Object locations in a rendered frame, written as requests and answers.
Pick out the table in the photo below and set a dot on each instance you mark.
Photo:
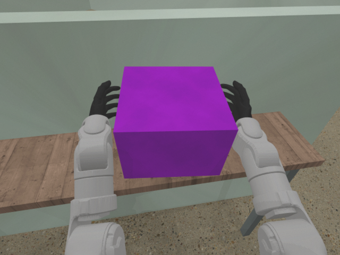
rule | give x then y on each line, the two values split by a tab
38	172

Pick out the robot right upper arm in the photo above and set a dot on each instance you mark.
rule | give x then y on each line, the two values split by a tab
289	237

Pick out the left robot hand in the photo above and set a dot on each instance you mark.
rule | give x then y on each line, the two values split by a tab
98	106

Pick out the robot right forearm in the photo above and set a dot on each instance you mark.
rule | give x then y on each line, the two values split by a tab
273	195

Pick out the robot left upper arm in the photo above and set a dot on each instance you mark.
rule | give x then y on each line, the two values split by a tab
97	239

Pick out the carton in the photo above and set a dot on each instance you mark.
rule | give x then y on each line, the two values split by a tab
172	121

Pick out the right robot hand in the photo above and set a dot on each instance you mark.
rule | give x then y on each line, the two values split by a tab
240	106

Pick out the robot left forearm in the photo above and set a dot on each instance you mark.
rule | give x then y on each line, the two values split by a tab
94	194

